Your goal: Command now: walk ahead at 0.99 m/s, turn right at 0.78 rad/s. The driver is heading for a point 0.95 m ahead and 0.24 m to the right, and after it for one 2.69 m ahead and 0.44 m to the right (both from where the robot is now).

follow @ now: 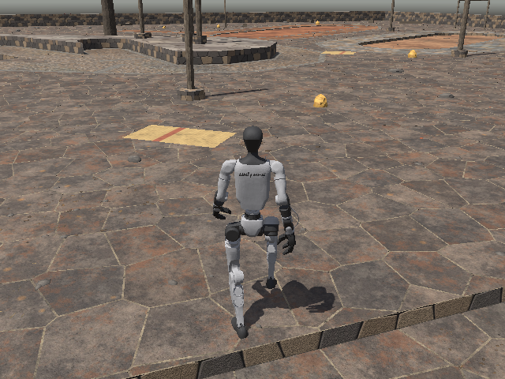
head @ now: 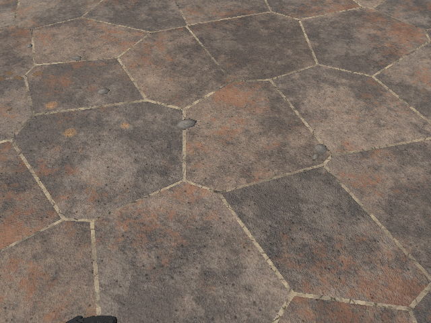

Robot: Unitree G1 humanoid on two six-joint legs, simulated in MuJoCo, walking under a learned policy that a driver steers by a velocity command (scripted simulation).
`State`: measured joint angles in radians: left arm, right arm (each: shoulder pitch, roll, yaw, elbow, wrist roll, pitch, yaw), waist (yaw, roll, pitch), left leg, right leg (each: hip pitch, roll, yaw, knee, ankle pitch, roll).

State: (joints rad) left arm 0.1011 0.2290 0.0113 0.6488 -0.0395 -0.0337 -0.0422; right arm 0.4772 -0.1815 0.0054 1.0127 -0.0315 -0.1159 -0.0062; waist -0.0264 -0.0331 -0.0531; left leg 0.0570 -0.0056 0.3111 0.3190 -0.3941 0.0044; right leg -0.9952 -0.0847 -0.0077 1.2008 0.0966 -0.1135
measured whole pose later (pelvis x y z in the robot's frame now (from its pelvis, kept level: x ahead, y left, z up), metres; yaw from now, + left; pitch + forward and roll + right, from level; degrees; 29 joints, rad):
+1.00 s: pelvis +0.83 -0.21 -0.01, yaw -30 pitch +2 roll +0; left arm -0.08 0.20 0.00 0.56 -0.02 -0.12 -0.05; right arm 0.60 -0.20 -0.02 0.88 0.03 -0.10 0.00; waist -0.16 -0.02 0.02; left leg 0.18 0.00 -0.06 0.20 -0.42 0.01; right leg -0.70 -0.05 0.04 0.59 0.08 -0.05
